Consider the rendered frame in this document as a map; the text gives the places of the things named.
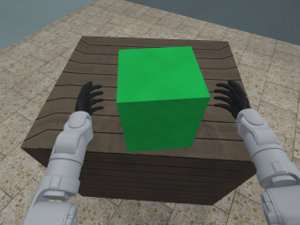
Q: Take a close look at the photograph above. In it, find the pedestal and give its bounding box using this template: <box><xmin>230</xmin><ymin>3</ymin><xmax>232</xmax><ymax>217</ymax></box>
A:
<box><xmin>21</xmin><ymin>36</ymin><xmax>257</xmax><ymax>206</ymax></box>

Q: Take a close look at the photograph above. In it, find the robot right hand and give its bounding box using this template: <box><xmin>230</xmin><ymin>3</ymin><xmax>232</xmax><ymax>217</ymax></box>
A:
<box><xmin>214</xmin><ymin>80</ymin><xmax>250</xmax><ymax>119</ymax></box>

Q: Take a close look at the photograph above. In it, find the robot left hand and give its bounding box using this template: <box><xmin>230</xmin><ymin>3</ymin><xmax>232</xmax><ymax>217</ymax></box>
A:
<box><xmin>74</xmin><ymin>82</ymin><xmax>104</xmax><ymax>116</ymax></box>

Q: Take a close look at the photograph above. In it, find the robot right forearm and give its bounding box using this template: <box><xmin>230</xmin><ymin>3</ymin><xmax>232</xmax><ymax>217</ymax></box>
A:
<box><xmin>235</xmin><ymin>108</ymin><xmax>300</xmax><ymax>189</ymax></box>

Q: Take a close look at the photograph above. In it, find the robot right upper arm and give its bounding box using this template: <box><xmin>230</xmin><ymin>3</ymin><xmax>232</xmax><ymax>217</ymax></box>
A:
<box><xmin>261</xmin><ymin>185</ymin><xmax>300</xmax><ymax>225</ymax></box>

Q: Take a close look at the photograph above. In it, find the robot left forearm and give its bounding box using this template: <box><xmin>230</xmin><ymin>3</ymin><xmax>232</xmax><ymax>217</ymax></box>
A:
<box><xmin>22</xmin><ymin>111</ymin><xmax>94</xmax><ymax>225</ymax></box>

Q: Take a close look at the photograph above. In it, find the robot left upper arm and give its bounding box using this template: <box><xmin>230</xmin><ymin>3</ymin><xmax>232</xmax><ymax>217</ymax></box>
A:
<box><xmin>24</xmin><ymin>201</ymin><xmax>78</xmax><ymax>225</ymax></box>

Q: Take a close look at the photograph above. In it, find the carton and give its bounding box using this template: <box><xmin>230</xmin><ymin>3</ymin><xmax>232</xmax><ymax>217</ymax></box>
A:
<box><xmin>116</xmin><ymin>46</ymin><xmax>210</xmax><ymax>152</ymax></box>

